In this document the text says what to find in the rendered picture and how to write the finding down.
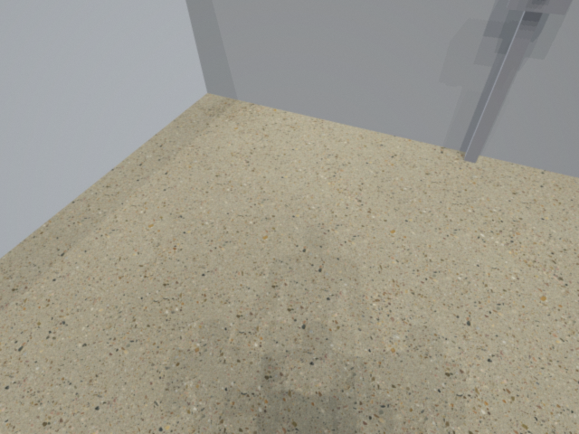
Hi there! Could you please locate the panel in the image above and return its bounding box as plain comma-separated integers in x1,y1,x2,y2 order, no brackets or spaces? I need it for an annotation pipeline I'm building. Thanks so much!
464,0,572,163

